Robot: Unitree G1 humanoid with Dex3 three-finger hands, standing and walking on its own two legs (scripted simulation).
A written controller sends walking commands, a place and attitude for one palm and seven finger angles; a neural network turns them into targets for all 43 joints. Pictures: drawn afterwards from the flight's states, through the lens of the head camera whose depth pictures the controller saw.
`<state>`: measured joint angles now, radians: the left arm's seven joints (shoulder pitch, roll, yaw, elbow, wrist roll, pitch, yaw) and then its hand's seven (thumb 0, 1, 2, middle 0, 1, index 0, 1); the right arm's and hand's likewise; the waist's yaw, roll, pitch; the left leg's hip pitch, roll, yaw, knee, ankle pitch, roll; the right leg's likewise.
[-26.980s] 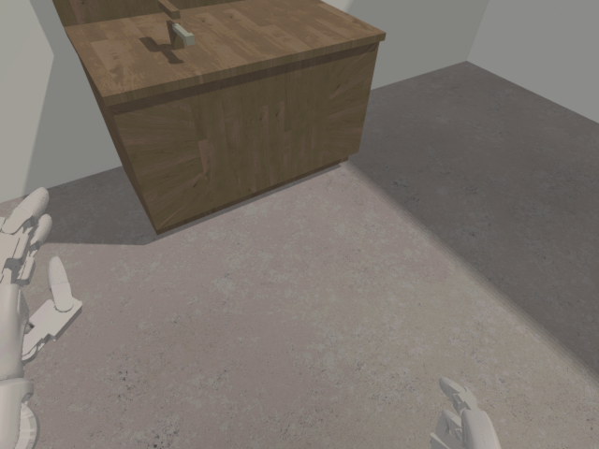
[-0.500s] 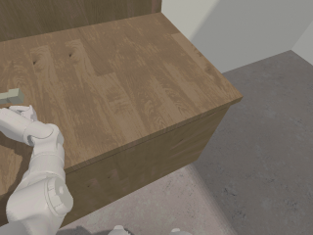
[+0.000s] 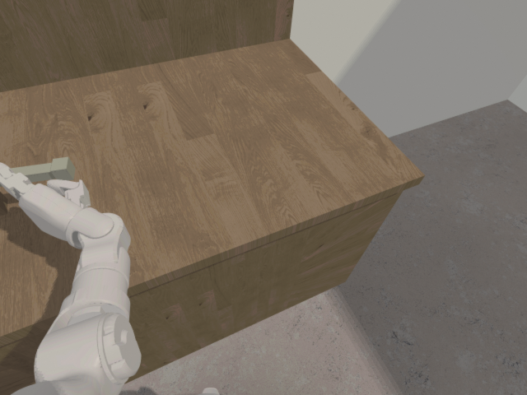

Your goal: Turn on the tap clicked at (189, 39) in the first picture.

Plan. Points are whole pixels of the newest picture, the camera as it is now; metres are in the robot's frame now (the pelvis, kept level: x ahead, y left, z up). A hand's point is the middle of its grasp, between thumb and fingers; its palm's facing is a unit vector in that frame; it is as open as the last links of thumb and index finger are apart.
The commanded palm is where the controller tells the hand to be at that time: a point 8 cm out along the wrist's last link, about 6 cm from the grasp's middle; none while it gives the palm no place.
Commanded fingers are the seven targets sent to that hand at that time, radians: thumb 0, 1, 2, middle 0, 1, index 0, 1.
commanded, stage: lift the hand up off the lever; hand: left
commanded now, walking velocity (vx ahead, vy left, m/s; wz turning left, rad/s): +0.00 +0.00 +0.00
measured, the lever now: (63, 169) +0.48 +0.33 +0.05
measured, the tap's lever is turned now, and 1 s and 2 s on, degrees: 79 79 79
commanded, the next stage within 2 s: draw the hand back beside the body in 1.66 s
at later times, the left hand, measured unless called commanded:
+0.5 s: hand (73, 181) +0.42 +0.28 +0.09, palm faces +0.88 -0.48 -0.06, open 7.8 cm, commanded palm +0.36 +0.28 +0.09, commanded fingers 0.00 0.90 0.90 -0.15 -0.15 -0.15 -0.15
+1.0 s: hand (67, 177) +0.42 +0.28 +0.10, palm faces +0.87 -0.48 -0.07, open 7.8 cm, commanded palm +0.36 +0.29 +0.11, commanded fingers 0.00 0.90 0.90 -0.15 -0.15 -0.15 -0.15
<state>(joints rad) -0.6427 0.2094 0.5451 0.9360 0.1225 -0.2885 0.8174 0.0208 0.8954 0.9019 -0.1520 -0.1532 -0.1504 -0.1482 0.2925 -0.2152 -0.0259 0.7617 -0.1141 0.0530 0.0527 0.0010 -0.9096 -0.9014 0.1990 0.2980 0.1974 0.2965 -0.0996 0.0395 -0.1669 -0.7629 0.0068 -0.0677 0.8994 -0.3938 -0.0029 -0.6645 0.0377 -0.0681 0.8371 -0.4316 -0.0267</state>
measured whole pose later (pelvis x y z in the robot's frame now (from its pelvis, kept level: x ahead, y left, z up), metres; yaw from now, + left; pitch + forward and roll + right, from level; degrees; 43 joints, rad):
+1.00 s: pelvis +0.01 -0.01 +0.02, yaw +1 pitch +11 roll -2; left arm -0.60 0.21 0.50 0.84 0.06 -0.16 0.76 0.02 0.90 0.90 -0.15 -0.15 -0.15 -0.15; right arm 0.30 -0.23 -0.02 0.77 -0.08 0.03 0.02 0.00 -0.91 -0.90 0.20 0.30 0.20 0.30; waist -0.07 0.04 -0.14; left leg -0.61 0.01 -0.08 0.77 -0.35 -0.01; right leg -0.52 0.04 -0.08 0.72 -0.40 -0.04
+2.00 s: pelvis +0.00 -0.01 +0.03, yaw -3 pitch +4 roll -1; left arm -0.28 0.27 0.34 0.45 -0.06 -0.11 0.26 0.02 0.89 0.90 -0.16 -0.17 -0.16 -0.16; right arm 0.28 -0.23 0.00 0.69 0.00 0.03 -0.06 0.01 -0.91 -0.90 0.20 0.30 0.20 0.30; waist -0.03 0.04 -0.10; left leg -0.40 0.03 -0.01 0.65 -0.31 -0.01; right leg -0.34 0.05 0.00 0.62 -0.34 -0.03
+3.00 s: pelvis +0.01 -0.01 +0.05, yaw -2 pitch -5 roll -1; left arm 0.44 0.33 0.25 -0.38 -0.09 -0.11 0.09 0.02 0.89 0.90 -0.21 -0.30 -0.21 -0.30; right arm 0.19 -0.23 0.02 0.63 0.00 -0.11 -0.06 0.01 -0.91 -0.90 0.20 0.30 0.20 0.30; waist 0.06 0.07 0.00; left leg -0.12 0.02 -0.01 0.45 -0.24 0.00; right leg -0.05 0.04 -0.01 0.40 -0.26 -0.03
